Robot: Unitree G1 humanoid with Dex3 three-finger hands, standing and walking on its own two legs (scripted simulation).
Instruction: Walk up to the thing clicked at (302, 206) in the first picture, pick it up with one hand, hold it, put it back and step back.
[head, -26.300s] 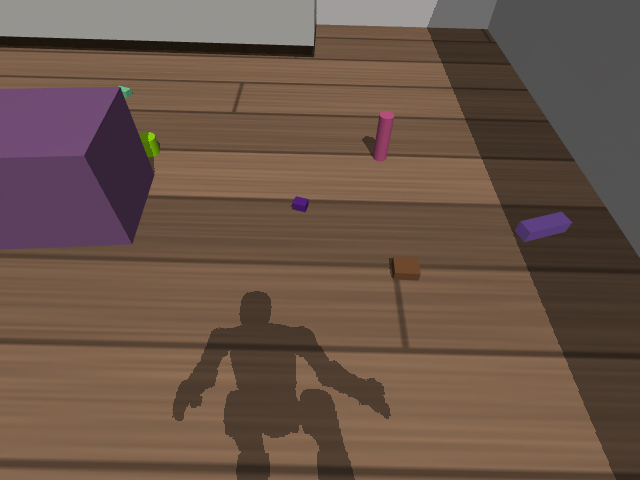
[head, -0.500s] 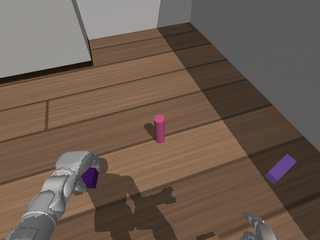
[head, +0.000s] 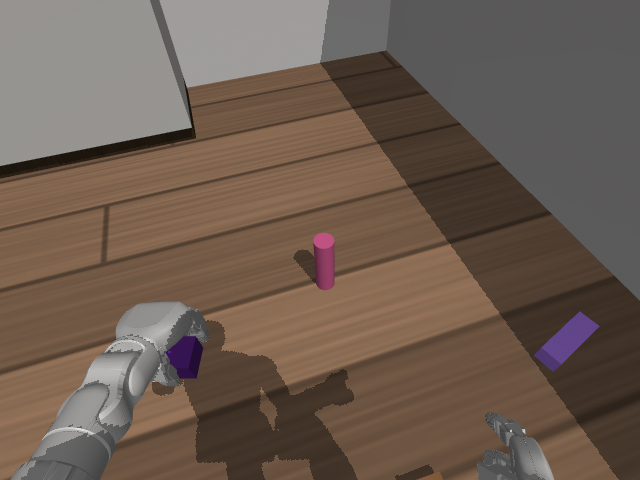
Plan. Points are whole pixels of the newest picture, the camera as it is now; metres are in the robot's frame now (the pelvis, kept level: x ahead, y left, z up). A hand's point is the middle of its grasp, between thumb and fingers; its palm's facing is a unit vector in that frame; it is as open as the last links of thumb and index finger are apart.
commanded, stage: hold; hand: left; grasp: from above
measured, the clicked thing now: (175, 357) +0.30 +0.22 -0.07
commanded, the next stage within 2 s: crouch in 0.96 s
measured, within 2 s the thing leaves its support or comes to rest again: neither
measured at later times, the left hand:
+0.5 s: hand (162, 350) +0.29 +0.22 -0.02, palm faces -0.44 -0.04 -0.90, open 7.5 cm
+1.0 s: hand (161, 344) +0.30 +0.22 -0.02, palm faces -0.44 -0.04 -0.90, open 7.5 cm
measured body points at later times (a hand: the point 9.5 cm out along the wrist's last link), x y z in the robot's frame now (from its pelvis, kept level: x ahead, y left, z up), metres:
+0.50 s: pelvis +0.00 +0.00 +0.01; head +0.01 -0.02 +0.46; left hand +0.31 +0.22 +0.03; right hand +0.16 -0.25 -0.11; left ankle +0.03 +0.13 -0.73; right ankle +0.01 -0.13 -0.73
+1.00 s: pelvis +0.01 +0.00 +0.01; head +0.01 -0.02 +0.46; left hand +0.32 +0.22 +0.03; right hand +0.16 -0.25 -0.11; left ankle +0.03 +0.13 -0.73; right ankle +0.01 -0.13 -0.73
